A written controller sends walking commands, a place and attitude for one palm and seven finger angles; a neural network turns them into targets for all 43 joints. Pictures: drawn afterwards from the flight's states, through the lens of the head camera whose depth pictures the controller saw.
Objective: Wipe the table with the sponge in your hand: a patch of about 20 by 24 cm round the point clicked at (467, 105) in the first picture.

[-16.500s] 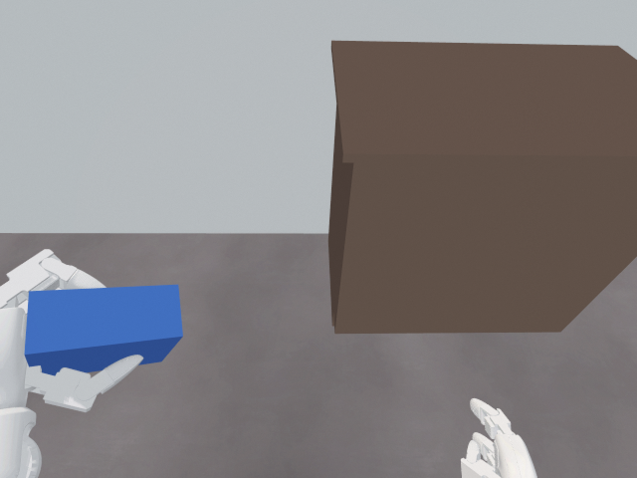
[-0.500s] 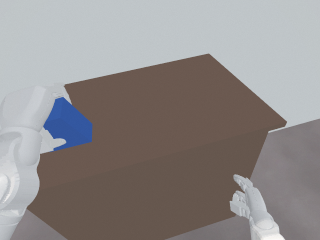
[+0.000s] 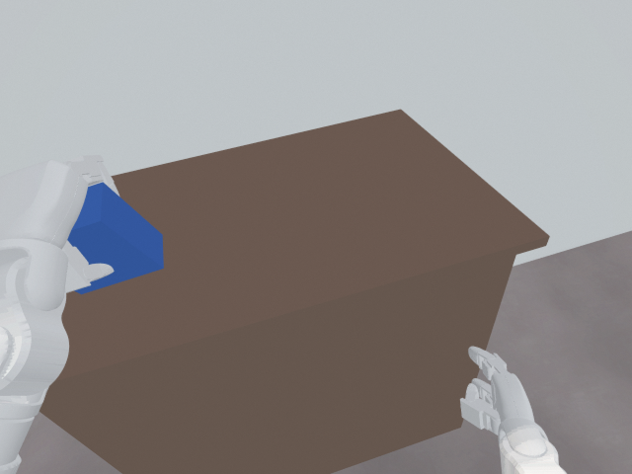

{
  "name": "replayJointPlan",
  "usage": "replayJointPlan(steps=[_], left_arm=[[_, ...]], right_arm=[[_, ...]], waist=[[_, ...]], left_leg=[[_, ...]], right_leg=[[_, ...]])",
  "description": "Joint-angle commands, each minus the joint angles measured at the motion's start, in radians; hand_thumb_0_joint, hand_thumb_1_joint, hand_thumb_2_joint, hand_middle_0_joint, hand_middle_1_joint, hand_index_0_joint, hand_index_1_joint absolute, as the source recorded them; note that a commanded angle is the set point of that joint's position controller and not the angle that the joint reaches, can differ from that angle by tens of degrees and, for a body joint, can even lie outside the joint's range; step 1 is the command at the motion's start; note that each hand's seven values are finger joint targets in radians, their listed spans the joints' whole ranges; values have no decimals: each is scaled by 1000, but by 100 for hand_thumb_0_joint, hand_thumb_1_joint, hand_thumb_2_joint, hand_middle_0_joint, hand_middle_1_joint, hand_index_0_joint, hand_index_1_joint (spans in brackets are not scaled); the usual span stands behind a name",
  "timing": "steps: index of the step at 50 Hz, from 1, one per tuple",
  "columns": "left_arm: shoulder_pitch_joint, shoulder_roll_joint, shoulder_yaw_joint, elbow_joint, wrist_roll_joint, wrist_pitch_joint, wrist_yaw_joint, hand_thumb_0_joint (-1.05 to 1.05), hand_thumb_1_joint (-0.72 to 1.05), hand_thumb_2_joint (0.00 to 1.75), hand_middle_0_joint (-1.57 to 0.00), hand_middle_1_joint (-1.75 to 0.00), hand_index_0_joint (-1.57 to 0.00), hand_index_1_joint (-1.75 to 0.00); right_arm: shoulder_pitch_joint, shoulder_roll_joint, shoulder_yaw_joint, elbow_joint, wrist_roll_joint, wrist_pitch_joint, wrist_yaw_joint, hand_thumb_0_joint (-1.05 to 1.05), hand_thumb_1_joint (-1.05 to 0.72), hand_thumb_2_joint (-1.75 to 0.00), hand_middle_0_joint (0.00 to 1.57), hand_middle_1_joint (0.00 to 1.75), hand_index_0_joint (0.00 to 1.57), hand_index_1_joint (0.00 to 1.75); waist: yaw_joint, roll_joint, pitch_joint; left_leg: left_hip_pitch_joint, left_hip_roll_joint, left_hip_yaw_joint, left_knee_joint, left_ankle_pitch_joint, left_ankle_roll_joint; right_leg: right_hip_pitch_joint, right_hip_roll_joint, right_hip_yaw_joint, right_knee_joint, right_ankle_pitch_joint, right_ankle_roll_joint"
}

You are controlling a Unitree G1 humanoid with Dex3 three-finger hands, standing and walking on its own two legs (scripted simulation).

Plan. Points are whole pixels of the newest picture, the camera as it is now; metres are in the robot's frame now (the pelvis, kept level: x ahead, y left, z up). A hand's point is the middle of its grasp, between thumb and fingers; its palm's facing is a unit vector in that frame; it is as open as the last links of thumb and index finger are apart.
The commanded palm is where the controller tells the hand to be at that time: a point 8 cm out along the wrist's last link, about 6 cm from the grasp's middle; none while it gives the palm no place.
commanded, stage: move the sponge above the wiping area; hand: left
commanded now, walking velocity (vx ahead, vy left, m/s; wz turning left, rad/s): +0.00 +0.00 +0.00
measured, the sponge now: (102, 250) +0.26 +0.30 +0.20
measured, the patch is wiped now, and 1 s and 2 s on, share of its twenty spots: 0.00 0.00 0.00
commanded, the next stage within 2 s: none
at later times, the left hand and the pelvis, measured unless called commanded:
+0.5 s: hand (105, 214) +0.29 +0.30 +0.24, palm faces +0.30 -0.07 -0.95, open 9.5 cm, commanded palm +0.23 +0.29 +0.28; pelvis +0.00 +0.01 +0.00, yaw +1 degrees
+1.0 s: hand (119, 227) +0.30 +0.30 +0.21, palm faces +0.22 -0.09 -0.97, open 9.5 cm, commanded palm +0.26 +0.28 +0.27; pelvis +0.02 +0.01 +0.00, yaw +1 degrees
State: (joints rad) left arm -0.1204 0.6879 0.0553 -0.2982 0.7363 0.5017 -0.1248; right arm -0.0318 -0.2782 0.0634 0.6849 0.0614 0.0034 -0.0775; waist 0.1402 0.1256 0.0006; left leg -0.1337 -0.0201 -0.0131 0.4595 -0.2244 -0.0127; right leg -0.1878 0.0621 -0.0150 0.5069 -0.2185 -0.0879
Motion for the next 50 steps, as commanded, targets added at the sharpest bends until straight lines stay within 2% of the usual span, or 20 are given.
replayJointPlan(steps=[1, 2, 5, 9, 11, 14, 15, 19, 20, 22, 27, 32, 34, 35, 39, 40, 41, 45, 47, 50], left_arm=[[-211, 158, 116, -60, 1, 7, 6, 0, 10, 130, -120, -160, -120, -160], [-206, 126, 79, -69, -1, 5, -4, 0, 10, 130, -120, -160, -120, -160], [-217, 144, 83, -58, 12, 7, -12, 0, 10, 130, -120, -160, -120, -160], [-383, 215, 91, -154, 72, -20, 8, 0, 10, 130, -120, -160, -120, -160], [-512, 261, 105, -223, 106, -31, 35, 0, 10, 130, -120, -160, -120, -160], [-517, 261, 111, -173, 138, -37, 59, 0, 10, 130, -120, -160, -120, -160], [-529, 287, 142, -180, 138, -32, 65, 0, 10, 130, -120, -160, -120, -160], [-446, 200, 107, -34, 97, -12, 64, 0, 10, 130, -120, -160, -120, -160], [-412, 187, 112, -6, 89, 3, 54, 0, 10, 130, -120, -160, -120, -160], [-372, 119, 52, 20, 71, 13, 30, 0, 10, 130, -120, -160, -120, -160], [-297, 63, 1, -49, 68, 34, -11, 0, 10, 130, -120, -160, -120, -160], [-448, 142, 16, -190, 126, 17, 13, 0, 10, 130, -120, -160, -120, -160], [-470, 193, 52, -194, 151, 10, 34, 0, 10, 130, -120, -160, -120, -160], [-510, 253, 103, -208, 164, 10, 46, 0, 10, 130, -120, -160, -120, -160], [-455, 208, 95, -91, 154, 10, 73, 0, 10, 130, -120, -160, -120, -160], [-457, 205, 101, -72, 149, 24, 71, 0, 10, 130, -120, -160, -120, -160], [-455, 151, 60, -49, 130, 28, 66, 0, 10, 130, -120, -160, -120, -160], [-334, 101, 35, 25, 98, 63, 22, 0, 10, 130, -120, -160, -120, -160], [-305, 56, -14, 5, 92, 65, -5, 0, 10, 130, -120, -160, -120, -160], [-375, 61, -40, -31, 105, 64, -23, 0, 10, 130, -120, -160, -120, -160]], right_arm=[[-256, -70, -23, -198, 9, -63, -5, 0, -90, -90, 20, 30, 20, 30], [-253, -65, -22, -207, 14, -60, -6, 0, -90, -90, 20, 30, 20, 30], [-274, -66, -16, -226, 20, -67, -13, 0, -90, -90, 20, 30, 20, 30], [-266, -71, -19, -225, 0, -73, -22, 0, -90, -90, 20, 30, 20, 30], [-281, -62, -12, -226, -10, -95, -25, 0, -90, -90, 20, 30, 20, 30], [-260, -54, -13, -196, -17, -92, -20, 0, -90, -90, 20, 30, 20, 30], [-284, -52, -10, -206, -13, -101, -20, 0, -90, -90, 20, 30, 20, 30], [-252, -56, -14, -169, -8, -79, -3, 0, -90, -90, 20, 30, 20, 30], [-276, -53, -11, -181, 1, -81, -4, 0, -90, -90, 20, 30, 20, 30], [-248, -60, -14, -179, 5, -62, 2, 0, -90, -90, 20, 30, 20, 30], [-245, -63, -15, -221, 14, -45, 9, 0, -90, -90, 20, 30, 20, 30], [-252, -59, -14, -232, 0, -60, 3, 0, -90, -90, 20, 30, 20, 30], [-245, -57, -16, -222, -10, -58, 1, 0, -90, -90, 20, 30, 20, 30], [-267, -61, -11, -219, -8, -65, -2, 0, -90, -90, 20, 30, 20, 30], [-235, -56, -14, -182, -12, -54, 11, 0, -90, -90, 20, 30, 20, 30], [-266, -57, -10, -190, -2, -59, 11, 0, -90, -90, 20, 30, 20, 30], [-245, -58, -12, -182, -5, -52, 13, 0, -90, -90, 20, 30, 20, 30], [-268, -62, -13, -195, 13, -39, 15, 0, -90, -90, 20, 30, 20, 30], [-240, -64, -17, -206, 15, -27, 17, 0, -90, -90, 20, 30, 20, 30], [-272, -59, -8, -227, 24, -34, 9, 0, -90, -90, 20, 30, 20, 30]], waist=[[-6, -116, -121], [-12, -136, -110], [-15, -150, -107], [-6, -74, -230], [6, 23, -299], [10, 9, -282], [23, 8, -291], [13, -84, -204], [19, -87, -181], [1, -104, -161], [-7, -112, -222], [-6, -32, -301], [2, -42, -307], [10, -5, -319], [13, -55, -267], [18, -46, -251], [5, -64, -244], [0, -83, -197], [-15, -121, -219], [-27, -86, -218]], left_leg=[[-58, 3, -22, -49, 91, 34], [-61, 1, -22, -53, 71, 36], [-72, -3, -19, -42, 21, 38], [-33, -20, -24, -51, 53, 41], [-3, -25, -31, -53, 97, 38], [14, -22, -43, -81, 146, 35], [19, -21, -49, -79, 146, 36], [-22, -7, -40, -100, 148, 29], [-24, -5, -41, -96, 136, 31], [-39, -2, -27, -100, 130, 31], [-28, -2, -20, -86, 139, 39], [22, -14, -36, -75, 210, 45], [31, -17, -38, -77, 236, 45], [41, -18, -48, -79, 235, 44], [21, -14, -39, -95, 267, 37], [22, -15, -45, -93, 255, 36], [11, -9, -35, -99, 248, 37], [-14, -8, -25, -87, 209, 36], [-20, -8, -13, -80, 214, 41], [-9, -9, -22, -77, 165, 46]], right_leg=[[35, -107, 146, -168, -50, 42], [26, -107, 139, -169, -70, 50], [2, -104, 165, -182, -153, 48], [58, -101, 134, -139, -110, 42], [92, -96, 134, -115, -74, 23], [96, -77, 119, -118, -11, 14], [107, -71, 154, -122, -19, 1], [87, -80, 102, -140, 20, 21], [74, -75, 136, -148, 5, 11], [63, -81, 86, -145, 25, 29], [82, -80, 62, -123, 62, 37], [111, -72, 82, -98, 107, 20], [121, -69, 93, -102, 123, 16], [128, -57, 127, -104, 111, 1], [128, -63, 95, -121, 148, 7], [121, -56, 131, -125, 138, -6], [123, -68, 90, -127, 143, 8], [98, -70, 118, -137, 147, 14], [112, -78, 77, -127, 171, 34], [75, -73, 101, -135, 98, 28]])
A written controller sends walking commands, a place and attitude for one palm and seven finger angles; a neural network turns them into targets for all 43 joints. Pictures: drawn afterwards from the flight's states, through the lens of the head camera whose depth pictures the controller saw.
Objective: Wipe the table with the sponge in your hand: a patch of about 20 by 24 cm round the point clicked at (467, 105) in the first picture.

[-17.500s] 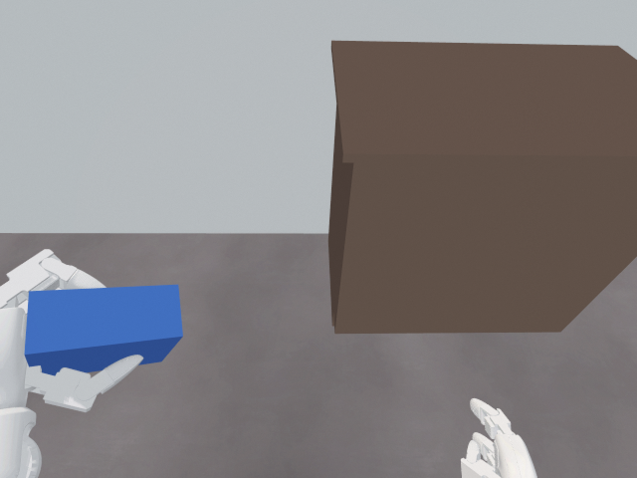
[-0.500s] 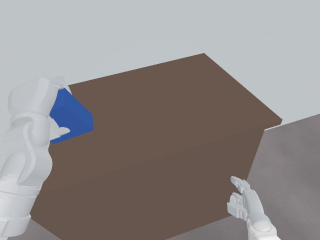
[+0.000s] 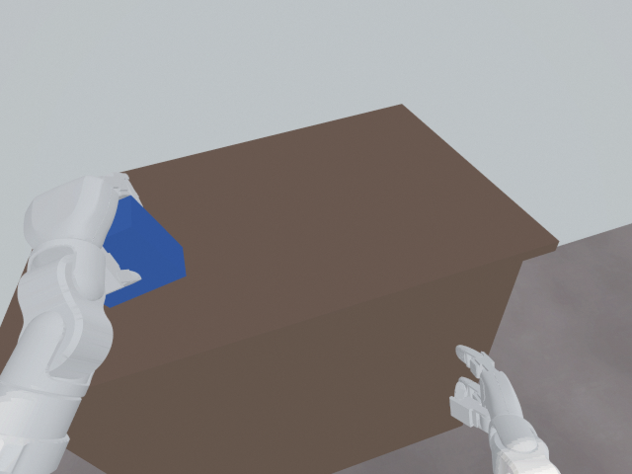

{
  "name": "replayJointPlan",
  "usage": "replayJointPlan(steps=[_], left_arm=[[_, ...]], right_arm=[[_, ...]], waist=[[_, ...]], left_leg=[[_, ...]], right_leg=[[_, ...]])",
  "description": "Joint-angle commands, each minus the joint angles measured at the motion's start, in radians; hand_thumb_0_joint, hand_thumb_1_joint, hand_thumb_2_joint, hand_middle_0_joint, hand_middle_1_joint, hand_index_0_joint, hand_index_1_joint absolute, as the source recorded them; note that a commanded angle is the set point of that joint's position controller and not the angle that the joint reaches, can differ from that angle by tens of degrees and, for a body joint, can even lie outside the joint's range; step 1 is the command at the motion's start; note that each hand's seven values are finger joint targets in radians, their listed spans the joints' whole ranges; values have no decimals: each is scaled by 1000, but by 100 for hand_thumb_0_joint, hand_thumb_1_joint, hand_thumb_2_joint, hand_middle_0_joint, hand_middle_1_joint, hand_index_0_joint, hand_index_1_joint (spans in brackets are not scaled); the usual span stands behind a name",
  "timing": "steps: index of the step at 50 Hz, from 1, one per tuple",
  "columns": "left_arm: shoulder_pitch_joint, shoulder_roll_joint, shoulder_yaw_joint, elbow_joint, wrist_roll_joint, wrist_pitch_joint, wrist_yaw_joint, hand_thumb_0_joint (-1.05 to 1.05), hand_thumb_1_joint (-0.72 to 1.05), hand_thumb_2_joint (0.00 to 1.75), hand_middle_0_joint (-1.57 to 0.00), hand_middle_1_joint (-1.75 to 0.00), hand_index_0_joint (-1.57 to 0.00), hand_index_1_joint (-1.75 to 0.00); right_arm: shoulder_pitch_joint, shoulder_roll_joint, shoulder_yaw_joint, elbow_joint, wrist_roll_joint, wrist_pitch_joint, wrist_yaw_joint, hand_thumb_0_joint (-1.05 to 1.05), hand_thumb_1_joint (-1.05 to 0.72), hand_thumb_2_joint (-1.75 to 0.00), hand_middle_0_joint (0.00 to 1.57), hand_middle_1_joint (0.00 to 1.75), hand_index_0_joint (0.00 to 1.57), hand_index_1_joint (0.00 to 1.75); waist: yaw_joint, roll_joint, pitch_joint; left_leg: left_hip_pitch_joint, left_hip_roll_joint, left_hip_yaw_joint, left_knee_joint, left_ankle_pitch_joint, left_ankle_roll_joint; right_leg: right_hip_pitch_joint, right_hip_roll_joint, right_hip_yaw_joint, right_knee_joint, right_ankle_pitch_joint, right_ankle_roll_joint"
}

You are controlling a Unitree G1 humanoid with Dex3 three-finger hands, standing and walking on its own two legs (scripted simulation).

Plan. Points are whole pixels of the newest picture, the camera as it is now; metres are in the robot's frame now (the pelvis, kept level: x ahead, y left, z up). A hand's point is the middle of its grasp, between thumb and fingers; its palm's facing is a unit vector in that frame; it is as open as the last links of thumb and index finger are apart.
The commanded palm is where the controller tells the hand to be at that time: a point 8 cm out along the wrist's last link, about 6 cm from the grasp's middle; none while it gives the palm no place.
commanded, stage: move the sponge above the wiping area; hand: left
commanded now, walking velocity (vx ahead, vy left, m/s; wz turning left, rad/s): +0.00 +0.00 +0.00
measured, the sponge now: (129, 262) +0.29 +0.29 +0.16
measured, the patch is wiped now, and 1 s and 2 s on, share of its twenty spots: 0.00 0.00 0.00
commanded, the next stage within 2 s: none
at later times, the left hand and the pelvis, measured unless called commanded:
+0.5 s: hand (132, 252) +0.30 +0.28 +0.17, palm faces +0.05 -0.06 -1.00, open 9.5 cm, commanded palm +0.27 +0.28 +0.25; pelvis +0.00 -0.01 +0.00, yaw +0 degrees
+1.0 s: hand (130, 263) +0.29 +0.28 +0.16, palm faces +0.04 -0.08 -1.00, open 9.5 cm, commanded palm +0.25 +0.28 +0.25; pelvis +0.00 +0.01 +0.00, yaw +1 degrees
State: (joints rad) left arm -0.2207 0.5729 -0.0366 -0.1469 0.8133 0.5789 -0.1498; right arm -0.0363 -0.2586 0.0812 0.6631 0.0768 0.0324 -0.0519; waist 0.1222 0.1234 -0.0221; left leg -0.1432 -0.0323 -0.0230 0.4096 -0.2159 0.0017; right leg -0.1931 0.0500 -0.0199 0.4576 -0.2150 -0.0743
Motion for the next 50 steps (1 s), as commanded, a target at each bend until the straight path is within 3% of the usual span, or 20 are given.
replayJointPlan(steps=[1, 5, 7, 9, 10, 11, 15, 16, 20, 21, 25, 26, 30, 31, 35, 36, 40, 42, 46, 50], left_arm=[[-295, 193, 57, -153, 43, -18, 2, 0, 10, 130, -120, -160, -120, -160], [-448, 333, 126, -239, 115, -56, 23, 0, 10, 130, -120, -160, -120, -160], [-484, 338, 126, -175, 148, -78, 45, 0, 10, 130, -120, -160, -120, -160], [-463, 347, 154, -131, 139, -99, 62, 0, 10, 130, -120, -160, -120, -160], [-462, 384, 197, -136, 132, -100, 74, 0, 10, 130, -120, -160, -120, -160], [-447, 326, 167, -118, 105, -106, 79, 0, 10, 130, -120, -160, -120, -160], [-383, 263, 137, -10, 67, -66, 69, 0, 10, 130, -120, -160, -120, -160], [-356, 228, 107, 7, 53, -57, 57, 0, 10, 130, -120, -160, -120, -160], [-349, 196, 53, 32, 64, -39, 5, 0, 10, 130, -120, -160, -120, -160], [-330, 208, 58, 46, 67, -40, -4, 0, 10, 130, -120, -160, -120, -160], [-452, 302, 89, -15, 116, -84, -17, 0, 10, 130, -120, -160, -120, -160], [-480, 317, 104, -35, 115, -112, -9, 0, 10, 130, -120, -160, -120, -160], [-467, 431, 243, -129, 98, -211, 49, 0, 10, 130, -120, -160, -120, -160], [-463, 375, 212, -109, 90, -217, 66, 0, 10, 130, -120, -160, -120, -160], [-412, 353, 237, -55, 61, -177, 113, 0, 10, 130, -120, -160, -120, -160], [-384, 311, 205, -29, 52, -154, 115, 0, 10, 130, -120, -160, -120, -160], [-329, 243, 136, 42, 27, -92, 64, 0, 10, 130, -120, -160, -120, -160], [-360, 173, 45, 34, 28, -86, 33, 0, 10, 130, -120, -160, -120, -160], [-400, 187, 15, -68, 65, -91, -1, 0, 10, 130, -120, -160, -120, -160], [-511, 301, 96, -222, 114, -138, 21, 0, 10, 130, -120, -160, -120, -160]], right_arm=[[-233, -91, -32, -193, -5, -65, -21, 0, -90, -90, 20, 30, 20, 30], [-252, -90, -30, -194, -12, -78, -33, 0, -90, -90, 20, 30, 20, 30], [-217, -85, -32, -170, -25, -89, -33, 0, -90, -90, 20, 30, 20, 30], [-204, -84, -35, -153, -27, -91, -28, 0, -90, -90, 20, 30, 20, 30], [-229, -86, -31, -159, -23, -100, -29, 0, -90, -90, 20, 30, 20, 30], [-215, -79, -34, -155, -28, -103, -28, 0, -90, -90, 20, 30, 20, 30], [-244, -85, -39, -145, -11, -97, -15, 0, -90, -90, 20, 30, 20, 30], [-221, -95, -43, -143, -15, -90, -14, 0, -90, -90, 20, 30, 20, 30], [-229, -95, -42, -169, 2, -77, -19, 0, -90, -90, 20, 30, 20, 30], [-202, -104, -46, -167, -4, -74, -22, 0, -90, -90, 20, 30, 20, 30], [-215, -102, -43, -179, -4, -81, -34, 0, -90, -90, 20, 30, 20, 30], [-189, -102, -46, -174, -15, -89, -36, 0, -90, -90, 20, 30, 20, 30], [-189, -85, -43, -167, -26, -119, -42, 0, -90, -90, 20, 30, 20, 30], [-172, -78, -43, -161, -35, -122, -41, 0, -90, -90, 20, 30, 20, 30], [-202, -90, -53, -144, -21, -118, -22, 0, -90, -90, 20, 30, 20, 30], [-188, -93, -58, -142, -24, -112, -18, 0, -90, -90, 20, 30, 20, 30], [-217, -99, -51, -156, -1, -92, -21, 0, -90, -90, 20, 30, 20, 30], [-196, -101, -51, -166, 2, -89, -25, 0, -90, -90, 20, 30, 20, 30], [-204, -97, -46, -187, -2, -94, -32, 0, -90, -90, 20, 30, 20, 30], [-232, -80, -39, -199, -14, -106, -35, 0, -90, -90, 20, 30, 20, 30]], waist=[[-12, -106, -208], [1, -36, -280], [2, -38, -285], [14, -64, -270], [28, -27, -291], [22, -76, -298], [19, -53, -210], [10, -66, -208], [-16, -115, -187], [-14, -145, -207], [-19, -105, -257], [-16, -105, -293], [13, -36, -330], [9, -38, -310], [26, 14, -230], [26, -10, -237], [0, -124, -159], [-22, -147, -165], [-19, -86, -255], [6, -36, -316]], left_leg=[[-7, 3, -9, -21, 163, 35], [39, -15, -27, -21, 195, 39], [40, -18, -23, -24, 225, 36], [26, -17, -28, -31, 236, 35], [35, -18, -31, -30, 231, 34], [15, -15, -18, -26, 246, 34], [-10, -10, -14, -27, 198, 24], [-26, -3, -3, -23, 193, 25], [-36, -6, -2, -16, 147, 33], [-48, -4, 2, -10, 141, 37], [-28, -15, -10, 3, 133, 44], [-23, -14, -9, 12, 163, 46], [21, -21, -28, 8, 211, 41], [8, -16, -16, 6, 229, 39], [0, -7, -21, -12, 216, 21], [-17, -3, -12, -15, 212, 20], [-43, -3, -13, -25, 137, 25], [-40, 0, -8, -24, 105, 31], [-2, -8, -17, -13, 140, 40], [51, -11, -45, -23, 189, 39]], right_leg=[[94, -66, 83, -76, 109, 17], [118, -52, 133, -70, 103, 1], [123, -55, 112, -71, 115, -1], [140, -55, 111, -75, 137, -3], [154, -51, 146, -78, 137, -15], [186, -64, 109, -67, 173, -2], [123, -66, 140, -89, 143, -2], [130, -78, 108, -84, 153, 8], [92, -72, 120, -91, 110, 19], [111, -80, 104, -82, 110, 27], [118, -77, 146, -73, 80, 20], [148, -84, 125, -60, 126, 20], [170, -72, 162, -62, 155, 1], [172, -80, 126, -57, 178, 3], [125, -74, 144, -78, 150, -11], [137, -82, 113, -70, 150, -2], [78, -73, 121, -101, 69, 13], [54, -80, 82, -101, 39, 30], [94, -78, 80, -70, 84, 20], [123, -58, 112, -63, 98, -4]])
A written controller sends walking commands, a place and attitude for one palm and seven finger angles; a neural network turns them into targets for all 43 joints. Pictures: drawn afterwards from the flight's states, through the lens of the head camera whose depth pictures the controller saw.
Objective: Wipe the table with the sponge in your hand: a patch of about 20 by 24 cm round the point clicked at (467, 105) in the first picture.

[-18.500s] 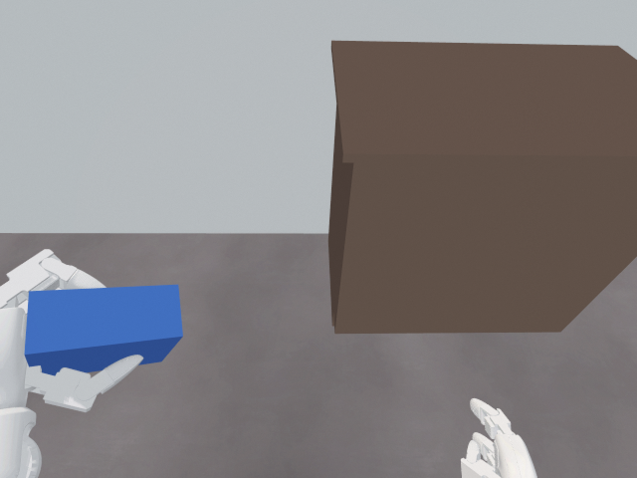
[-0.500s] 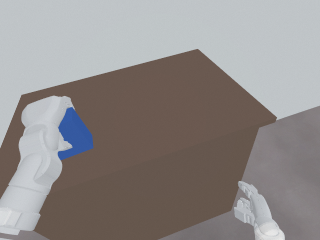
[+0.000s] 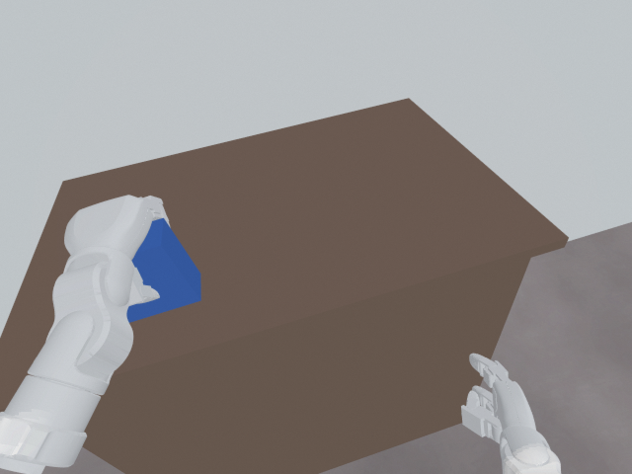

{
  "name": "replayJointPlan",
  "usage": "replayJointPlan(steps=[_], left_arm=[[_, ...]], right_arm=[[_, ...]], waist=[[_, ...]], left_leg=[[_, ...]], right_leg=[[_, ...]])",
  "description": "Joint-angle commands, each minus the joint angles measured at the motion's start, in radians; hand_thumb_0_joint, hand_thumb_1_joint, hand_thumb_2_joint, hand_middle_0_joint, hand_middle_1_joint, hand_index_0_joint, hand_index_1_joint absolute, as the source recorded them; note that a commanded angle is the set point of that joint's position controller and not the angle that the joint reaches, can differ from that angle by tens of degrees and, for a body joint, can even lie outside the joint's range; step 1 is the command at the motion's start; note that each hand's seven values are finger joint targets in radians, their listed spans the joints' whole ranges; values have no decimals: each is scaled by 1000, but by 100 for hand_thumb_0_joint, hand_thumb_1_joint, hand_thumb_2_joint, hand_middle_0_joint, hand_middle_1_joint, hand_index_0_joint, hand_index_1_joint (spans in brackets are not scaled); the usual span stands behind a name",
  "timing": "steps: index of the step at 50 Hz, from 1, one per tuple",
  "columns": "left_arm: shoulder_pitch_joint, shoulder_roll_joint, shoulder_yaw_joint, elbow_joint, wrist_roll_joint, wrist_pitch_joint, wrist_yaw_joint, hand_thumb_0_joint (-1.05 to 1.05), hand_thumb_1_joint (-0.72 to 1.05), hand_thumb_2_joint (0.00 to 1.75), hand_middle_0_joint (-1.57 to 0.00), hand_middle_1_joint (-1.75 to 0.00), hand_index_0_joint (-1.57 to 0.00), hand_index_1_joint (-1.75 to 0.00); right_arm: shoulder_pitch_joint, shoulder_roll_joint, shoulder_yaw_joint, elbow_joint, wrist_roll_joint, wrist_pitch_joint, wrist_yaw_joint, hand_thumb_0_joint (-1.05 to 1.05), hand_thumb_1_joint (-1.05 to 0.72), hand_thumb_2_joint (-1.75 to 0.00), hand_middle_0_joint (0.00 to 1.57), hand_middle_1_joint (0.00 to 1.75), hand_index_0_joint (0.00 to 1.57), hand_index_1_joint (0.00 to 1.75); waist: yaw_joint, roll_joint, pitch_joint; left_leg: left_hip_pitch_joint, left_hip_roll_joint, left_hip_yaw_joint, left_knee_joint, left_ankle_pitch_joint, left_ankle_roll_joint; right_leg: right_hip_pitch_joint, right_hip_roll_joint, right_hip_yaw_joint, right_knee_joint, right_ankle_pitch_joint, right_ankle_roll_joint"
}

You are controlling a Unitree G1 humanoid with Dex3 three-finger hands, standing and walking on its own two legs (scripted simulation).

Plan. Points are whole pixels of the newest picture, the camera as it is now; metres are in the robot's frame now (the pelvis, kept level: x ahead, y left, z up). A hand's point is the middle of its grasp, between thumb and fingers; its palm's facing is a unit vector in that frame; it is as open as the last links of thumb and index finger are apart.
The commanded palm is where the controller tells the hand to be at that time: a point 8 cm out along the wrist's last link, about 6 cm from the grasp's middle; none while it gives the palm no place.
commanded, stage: move the sponge above the wiping area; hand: left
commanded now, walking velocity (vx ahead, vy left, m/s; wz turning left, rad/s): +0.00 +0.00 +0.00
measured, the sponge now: (150, 281) +0.30 +0.27 +0.11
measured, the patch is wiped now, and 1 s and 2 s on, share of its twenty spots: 0.00 0.00 0.00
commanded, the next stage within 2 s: none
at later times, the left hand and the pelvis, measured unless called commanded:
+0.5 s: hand (148, 269) +0.29 +0.26 +0.15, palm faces +0.05 -0.12 -0.99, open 9.5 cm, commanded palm +0.26 +0.26 +0.26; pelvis +0.00 +0.00 +0.00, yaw +0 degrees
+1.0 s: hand (165, 260) +0.30 +0.24 +0.15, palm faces +0.04 -0.04 -1.00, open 9.5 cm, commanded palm +0.27 +0.26 +0.26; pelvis +0.00 -0.01 +0.00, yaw +0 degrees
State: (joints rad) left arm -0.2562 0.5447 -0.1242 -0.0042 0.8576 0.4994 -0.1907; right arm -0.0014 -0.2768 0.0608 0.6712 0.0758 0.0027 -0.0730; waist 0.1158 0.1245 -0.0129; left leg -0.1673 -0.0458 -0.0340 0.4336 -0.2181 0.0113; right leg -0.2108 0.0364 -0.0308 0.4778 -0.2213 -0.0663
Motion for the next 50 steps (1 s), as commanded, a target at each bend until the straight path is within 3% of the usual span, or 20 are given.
replayJointPlan(steps=[1, 4, 5, 6, 10, 14, 17, 23, 25, 26, 30, 31, 32, 36, 40, 41, 45, 47, 48, 50], left_arm=[[-481, 342, 204, -343, 75, -75, 83, 0, 10, 130, -120, -160, -120, -160], [-421, 359, 274, -297, 58, -82, 135, 0, 10, 130, -120, -160, -120, -160], [-433, 402, 319, -302, 62, -67, 152, 0, 10, 130, -120, -160, -120, -160], [-431, 331, 271, -295, 50, -51, 165, 0, 10, 130, -120, -160, -120, -160], [-309, 271, 246, -224, 1, 13, 146, 0, 10, 130, -120, -160, -120, -160], [-191, 146, 131, -252, -31, 57, 79, 0, 10, 130, -120, -160, -120, -160], [-207, 132, 95, -273, -23, 65, 52, 0, 10, 130, -120, -160, -120, -160], [-487, 303, 150, -390, 87, 4, 92, 0, 10, 130, -120, -160, -120, -160], [-533, 411, 240, -411, 129, -13, 123, 0, 10, 130, -120, -160, -120, -160], [-529, 346, 199, -401, 123, -22, 135, 0, 10, 130, -120, -160, -120, -160], [-393, 357, 281, -239, 39, 11, 157, 0, 10, 130, -120, -160, -120, -160], [-390, 280, 225, -210, 11, 24, 147, 0, 10, 130, -120, -160, -120, -160], [-347, 283, 236, -188, -7, 32, 137, 0, 10, 130, -120, -160, -120, -160], [-192, 169, 140, -160, -29, 76, 58, 0, 10, 130, -120, -160, -120, -160], [-205, 151, 96, -285, -19, 70, 21, 0, 10, 130, -120, -160, -120, -160], [-236, 179, 105, -287, -7, 61, 22, 0, 10, 130, -120, -160, -120, -160], [-511, 378, 200, -379, 86, 5, 69, 0, 10, 130, -120, -160, -120, -160], [-563, 418, 239, -323, 131, -29, 115, 0, 10, 130, -120, -160, -120, -160], [-562, 389, 226, -302, 117, -44, 128, 0, 10, 130, -120, -160, -120, -160], [-548, 446, 301, -289, 92, -58, 160, 0, 10, 130, -120, -160, -120, -160]], right_arm=[[-239, -59, -17, -190, -24, -83, -15, 0, -90, -90, 20, 30, 20, 30], [-233, -57, -19, -164, -28, -77, -5, 0, -90, -90, 20, 30, 20, 30], [-258, -62, -16, -163, -23, -80, -2, 0, -90, -90, 20, 30, 20, 30], [-254, -55, -18, -160, -26, -76, 5, 0, -90, -90, 20, 30, 20, 30], [-277, -64, -14, -167, -8, -50, 17, 0, -90, -90, 20, 30, 20, 30], [-265, -67, -18, -197, 3, -17, 21, 0, -90, -90, 20, 30, 20, 30], [-260, -68, -11, -211, 12, -19, 15, 0, -90, -90, 20, 30, 20, 30], [-254, -71, -14, -200, -18, -55, -10, 0, -90, -90, 20, 30, 20, 30], [-268, -72, -11, -187, -21, -72, -13, 0, -90, -90, 20, 30, 20, 30], [-253, -56, -10, -185, -29, -80, -10, 0, -90, -90, 20, 30, 20, 30], [-277, -64, -15, -147, -10, -75, 7, 0, -90, -90, 20, 30, 20, 30], [-266, -63, -14, -146, -13, -68, 11, 0, -90, -90, 20, 30, 20, 30], [-261, -67, -17, -142, -8, -60, 15, 0, -90, -90, 20, 30, 20, 30], [-258, -76, -16, -185, 5, -31, 17, 0, -90, -90, 20, 30, 20, 30], [-281, -69, -13, -228, 17, -28, 17, 0, -90, -90, 20, 30, 20, 30], [-253, -76, -15, -226, 10, -33, 10, 0, -90, -90, 20, 30, 20, 30], [-260, -80, -15, -209, -8, -56, -14, 0, -90, -90, 20, 30, 20, 30], [-226, -73, -18, -181, -23, -78, -20, 0, -90, -90, 20, 30, 20, 30], [-221, -68, -17, -174, -26, -82, -21, 0, -90, -90, 20, 30, 20, 30], [-236, -71, -20, -165, -20, -98, -21, 0, -90, -90, 20, 30, 20, 30]], waist=[[14, -58, -332], [36, -74, -295], [48, -21, -289], [45, -8, -293], [40, -49, -187], [9, -113, -177], [-10, -137, -174], [4, -2, -305], [27, 32, -342], [28, 18, -357], [46, -42, -258], [33, -71, -239], [33, -95, -202], [11, -128, -173], [-4, -110, -207], [-8, -137, -222], [0, -40, -283], [15, -31, -324], [13, -41, -317], [37, -2, -331]], left_leg=[[68, 3, -27, -49, 212, 29], [53, 6, -30, -68, 236, 17], [59, 4, -39, -74, 238, 13], [47, 9, -25, -77, 252, 7], [21, 15, -20, -91, 201, 3], [9, 23, 0, -75, 182, 11], [9, 24, -6, -75, 130, 18], [80, 2, -35, -70, 192, 25], [97, -2, -47, -74, 210, 25], [89, -3, -34, -75, 247, 24], [48, 1, -33, -82, 244, 12], [25, 9, -18, -80, 237, 9], [14, 13, -17, -83, 219, 7], [-14, 17, 5, -66, 182, 15], [10, 16, -1, -51, 146, 27], [6, 15, -2, -44, 144, 32], [59, -3, -22, -48, 145, 34], [73, -13, -22, -47, 202, 31], [71, -13, -21, -56, 202, 30], [79, -15, -26, -58, 207, 26]], right_leg=[[156, -47, 94, -77, 115, -9], [165, -42, 101, -91, 138, -13], [162, -31, 138, -94, 131, -30], [178, -42, 100, -85, 143, -24], [123, -33, 117, -117, 108, -23], [112, -46, 71, -113, 141, 8], [82, -43, 61, -116, 78, 14], [138, -33, 97, -97, 83, -17], [164, -17, 150, -95, 84, -37], [192, -27, 110, -85, 115, -33], [179, -29, 153, -113, 161, -31], [181, -46, 111, -110, 175, -16], [157, -45, 109, -119, 161, -8], [128, -52, 88, -115, 160, 8], [105, -48, 97, -106, 119, 14], [112, -52, 82, -99, 112, 18], [116, -39, 144, -108, 43, -3], [150, -37, 140, -105, 80, -15], [162, -37, 133, -115, 84, -15], [184, -34, 184, -120, 98, -31]])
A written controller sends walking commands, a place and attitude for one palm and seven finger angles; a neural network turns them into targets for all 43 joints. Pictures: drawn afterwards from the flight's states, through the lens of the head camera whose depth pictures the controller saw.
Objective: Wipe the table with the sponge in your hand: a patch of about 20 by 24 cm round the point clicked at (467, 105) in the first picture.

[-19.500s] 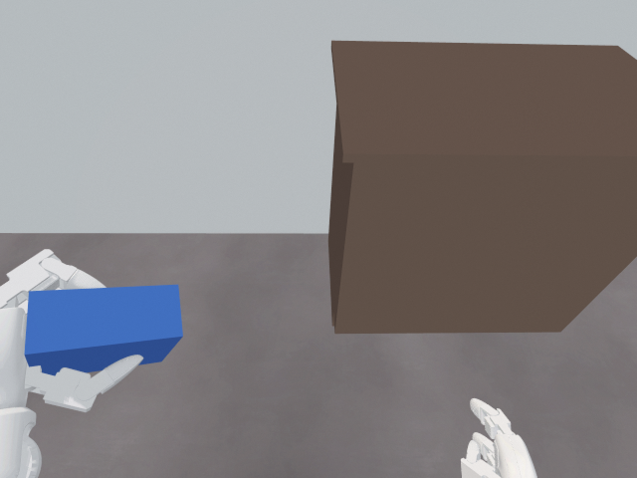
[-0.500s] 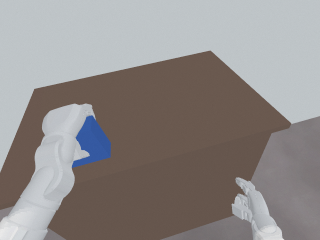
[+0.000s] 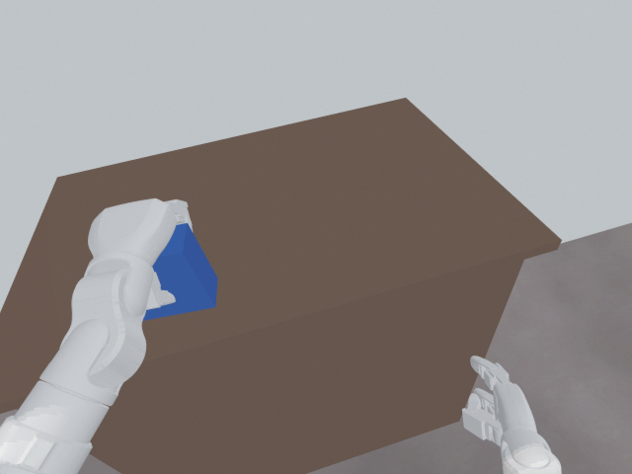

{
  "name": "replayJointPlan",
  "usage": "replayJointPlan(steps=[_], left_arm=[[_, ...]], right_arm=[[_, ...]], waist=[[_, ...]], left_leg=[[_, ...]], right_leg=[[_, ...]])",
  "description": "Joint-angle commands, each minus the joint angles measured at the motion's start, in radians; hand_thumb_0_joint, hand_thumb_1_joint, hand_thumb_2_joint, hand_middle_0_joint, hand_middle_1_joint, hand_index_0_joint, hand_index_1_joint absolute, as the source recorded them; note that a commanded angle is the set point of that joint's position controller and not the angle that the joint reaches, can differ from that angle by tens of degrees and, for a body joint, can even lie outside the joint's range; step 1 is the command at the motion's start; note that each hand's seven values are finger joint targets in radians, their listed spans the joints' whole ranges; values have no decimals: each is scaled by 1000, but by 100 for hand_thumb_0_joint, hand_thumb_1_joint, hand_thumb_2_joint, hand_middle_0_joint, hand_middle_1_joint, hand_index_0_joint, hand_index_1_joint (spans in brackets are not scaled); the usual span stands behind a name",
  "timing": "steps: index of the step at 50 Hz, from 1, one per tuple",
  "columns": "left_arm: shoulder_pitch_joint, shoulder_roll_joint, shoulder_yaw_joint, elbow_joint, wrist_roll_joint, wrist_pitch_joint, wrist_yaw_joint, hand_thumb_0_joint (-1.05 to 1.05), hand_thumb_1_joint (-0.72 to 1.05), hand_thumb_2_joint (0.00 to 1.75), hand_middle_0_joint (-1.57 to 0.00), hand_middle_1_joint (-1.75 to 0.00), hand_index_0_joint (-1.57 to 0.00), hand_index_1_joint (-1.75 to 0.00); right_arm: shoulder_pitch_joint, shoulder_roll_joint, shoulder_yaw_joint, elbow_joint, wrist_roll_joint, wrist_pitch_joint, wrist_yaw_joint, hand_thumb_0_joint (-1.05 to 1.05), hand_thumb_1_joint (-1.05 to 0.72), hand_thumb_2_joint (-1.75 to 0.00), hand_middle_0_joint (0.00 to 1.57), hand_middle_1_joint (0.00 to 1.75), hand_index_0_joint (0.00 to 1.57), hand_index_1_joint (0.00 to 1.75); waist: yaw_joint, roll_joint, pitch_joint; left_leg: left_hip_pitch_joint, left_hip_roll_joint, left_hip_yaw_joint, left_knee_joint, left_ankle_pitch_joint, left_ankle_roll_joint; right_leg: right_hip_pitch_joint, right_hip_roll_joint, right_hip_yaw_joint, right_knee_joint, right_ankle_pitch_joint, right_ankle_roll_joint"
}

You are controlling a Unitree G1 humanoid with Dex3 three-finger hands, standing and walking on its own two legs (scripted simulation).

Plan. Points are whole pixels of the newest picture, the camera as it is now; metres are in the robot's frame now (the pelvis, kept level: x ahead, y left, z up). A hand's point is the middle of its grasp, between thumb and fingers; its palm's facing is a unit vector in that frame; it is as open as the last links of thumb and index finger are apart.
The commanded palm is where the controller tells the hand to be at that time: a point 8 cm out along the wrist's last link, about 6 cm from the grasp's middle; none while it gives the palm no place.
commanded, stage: move the sponge above the wiping area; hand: left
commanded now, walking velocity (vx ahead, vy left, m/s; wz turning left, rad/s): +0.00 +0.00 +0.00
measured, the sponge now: (167, 283) +0.30 +0.26 +0.11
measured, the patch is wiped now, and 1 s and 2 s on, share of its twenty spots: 0.00 0.00 0.05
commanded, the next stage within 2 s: lower the sponge onto the table in 1.42 s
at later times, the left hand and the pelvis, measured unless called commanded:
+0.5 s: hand (141, 251) +0.29 +0.26 +0.17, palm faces +0.13 -0.03 -0.99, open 9.4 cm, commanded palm +0.26 +0.28 +0.26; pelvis +0.00 +0.00 +0.00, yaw +0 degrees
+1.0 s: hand (135, 224) +0.31 +0.26 +0.20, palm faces +0.25 -0.06 -0.97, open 9.4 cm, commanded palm +0.26 +0.28 +0.27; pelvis +0.00 +0.01 +0.00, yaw -1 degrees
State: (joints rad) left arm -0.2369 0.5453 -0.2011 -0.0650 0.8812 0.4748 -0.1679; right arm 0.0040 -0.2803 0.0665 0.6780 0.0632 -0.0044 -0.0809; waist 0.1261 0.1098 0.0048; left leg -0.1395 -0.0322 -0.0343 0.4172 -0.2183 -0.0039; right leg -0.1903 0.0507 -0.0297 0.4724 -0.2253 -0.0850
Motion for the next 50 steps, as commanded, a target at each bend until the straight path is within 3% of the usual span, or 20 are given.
replayJointPlan(steps=[1, 5, 8, 11, 15, 17, 20, 23, 26, 30, 33, 36, 38, 40, 42, 44, 45, 46, 48, 50], left_arm=[[-546, 384, 346, -183, 35, -30, 148, 0, 10, 130, -120, -160, -120, -160], [-358, 338, 363, -61, -38, 42, 123, 0, 10, 130, -120, -160, -120, -160], [-242, 215, 246, -39, -64, 79, 43, 0, 10, 130, -120, -160, -120, -160], [-154, 191, 221, -52, -69, 94, -14, 0, 10, 130, -120, -160, -120, -160], [-314, 274, 230, -275, -15, 45, -19, 0, 10, 130, -120, -160, -120, -160], [-413, 375, 289, -320, 44, 5, 8, 0, 10, 130, -120, -160, -120, -160], [-492, 482, 400, -391, 59, -63, 79, 0, 10, 130, -120, -160, -120, -160], [-462, 398, 382, -241, 21, -80, 143, 0, 10, 130, -120, -160, -120, -160], [-475, 354, 362, -126, -30, -27, 163, 0, 10, 130, -120, -160, -120, -160], [-355, 247, 267, 9, -54, 35, 84, 0, 10, 130, -120, -160, -120, -160], [-292, 138, 152, -34, -64, 53, 21, 0, 10, 130, -120, -160, -120, -160], [-296, 140, 134, -132, -41, 46, -9, 0, 10, 130, -120, -160, -120, -160], [-380, 225, 177, -196, 1, 25, -4, 0, 10, 130, -120, -160, -120, -160], [-490, 366, 273, -318, 50, -3, 23, 0, 10, 130, -120, -160, -120, -160], [-531, 409, 332, -345, 84, -41, 76, 0, 10, 130, -120, -160, -120, -160], [-496, 388, 353, -334, 65, -58, 123, 0, 10, 130, -120, -160, -120, -160], [-505, 431, 405, -343, 58, -47, 148, 0, 10, 130, -120, -160, -120, -160], [-520, 351, 349, -282, 36, -34, 168, 0, 10, 130, -120, -160, -120, -160], [-450, 305, 336, -200, -22, -9, 173, 0, 10, 130, -120, -160, -120, -160], [-369, 314, 354, -119, -44, 28, 153, 0, 10, 130, -120, -160, -120, -160]], right_arm=[[-234, -58, -26, -160, -7, -93, -10, 0, -90, -90, 20, 30, 20, 30], [-267, -74, -34, -147, 5, -73, 15, 0, -90, -90, 20, 30, 20, 30], [-245, -80, -32, -178, 15, -36, 21, 0, -90, -90, 20, 30, 20, 30], [-237, -87, -30, -210, 26, -21, 22, 0, -90, -90, 20, 30, 20, 30], [-270, -75, -26, -244, 24, -36, 11, 0, -90, -90, 20, 30, 20, 30], [-246, -76, -32, -226, 1, -52, 3, 0, -90, -90, 20, 30, 20, 30], [-235, -66, -29, -213, -15, -79, -13, 0, -90, -90, 20, 30, 20, 30], [-209, -56, -33, -165, -13, -90, -10, 0, -90, -90, 20, 30, 20, 30], [-237, -70, -38, -141, 4, -83, 0, 0, -90, -90, 20, 30, 20, 30], [-259, -75, -28, -161, 22, -61, 0, 0, -90, -90, 20, 30, 20, 30], [-241, -77, -28, -194, 26, -47, 9, 0, -90, -90, 20, 30, 20, 30], [-247, -73, -25, -225, 27, -49, 12, 0, -90, -90, 20, 30, 20, 30], [-247, -78, -26, -221, 15, -51, 7, 0, -90, -90, 20, 30, 20, 30], [-266, -74, -24, -224, 4, -61, 1, 0, -90, -90, 20, 30, 20, 30], [-240, -60, -25, -210, -14, -76, 1, 0, -90, -90, 20, 30, 20, 30], [-232, -49, -24, -191, -17, -81, 5, 0, -90, -90, 20, 30, 20, 30], [-251, -55, -25, -190, -12, -88, 4, 0, -90, -90, 20, 30, 20, 30], [-234, -47, -25, -175, -12, -86, 7, 0, -90, -90, 20, 30, 20, 30], [-238, -57, -30, -157, -3, -73, 15, 0, -90, -90, 20, 30, 20, 30], [-255, -70, -29, -153, 10, -57, 15, 0, -90, -90, 20, 30, 20, 30]], waist=[[19, -2, -333], [34, -53, -257], [-2, -136, -197], [-16, -184, -182], [-19, -75, -290], [-9, -39, -342], [17, 16, -370], [12, -17, -272], [11, 0, -226], [-6, -72, -149], [-24, -104, -189], [-23, -113, -245], [-23, -114, -275], [1, -37, -339], [20, -9, -376], [31, 0, -343], [50, 39, -351], [31, -4, -319], [27, -44, -252], [29, -59, -192]], left_leg=[[28, -25, -16, -45, 224, 37], [-23, -13, -6, -31, 227, 25], [-65, -1, 15, -20, 194, 31], [-75, 6, 18, -8, 146, 42], [-12, -8, -1, 6, 157, 53], [13, -22, -9, 17, 210, 54], [55, -27, -25, -1, 227, 51], [27, -17, -22, -33, 205, 33], [-1, -8, -14, -42, 168, 23], [-42, -4, -2, -53, 107, 26], [-46, 4, -3, -47, 89, 32], [-26, 3, -9, -36, 91, 42], [-10, -1, -18, -34, 112, 47], [21, -9, -30, -33, 156, 47], [41, -17, -32, -42, 231, 43], [44, -14, -33, -57, 258, 35], [56, -14, -42, -62, 249, 34], [32, -10, -33, -67, 260, 27], [15, -4, -26, -68, 227, 21], [-7, -3, -19, -71, 190, 21]], right_leg=[[182, -58, 143, -106, 134, -4], [177, -73, 180, -105, 220, 6], [140, -84, 125, -103, 233, 40], [104, -83, 107, -102, 181, 53], [114, -77, 136, -75, 157, 40], [137, -75, 145, -60, 189, 28], [154, -58, 180, -81, 154, 4], [127, -59, 149, -113, 110, 2], [112, -68, 150, -129, 78, 4], [57, -70, 135, -150, 33, 20], [70, -77, 80, -127, 58, 39], [82, -76, 75, -108, 53, 37], [94, -70, 84, -98, 67, 34], [128, -61, 122, -80, 83, 15], [159, -50, 106, -65, 124, 2], [160, -43, 108, -80, 142, -5], [164, -35, 152, -87, 124, -21], [169, -42, 109, -87, 140, -14], [143, -48, 109, -118, 129, -1], [108, -45, 144, -134, 105, -3]])
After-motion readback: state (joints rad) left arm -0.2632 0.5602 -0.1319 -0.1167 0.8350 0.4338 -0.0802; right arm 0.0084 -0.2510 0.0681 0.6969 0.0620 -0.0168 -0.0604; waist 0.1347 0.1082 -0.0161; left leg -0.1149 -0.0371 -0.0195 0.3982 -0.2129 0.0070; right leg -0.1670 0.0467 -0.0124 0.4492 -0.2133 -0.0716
